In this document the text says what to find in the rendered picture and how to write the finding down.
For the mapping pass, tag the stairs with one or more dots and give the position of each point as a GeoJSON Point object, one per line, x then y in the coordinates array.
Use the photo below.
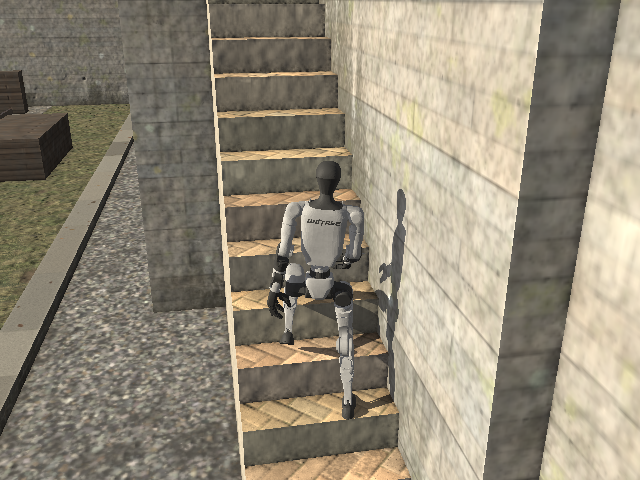
{"type": "Point", "coordinates": [276, 118]}

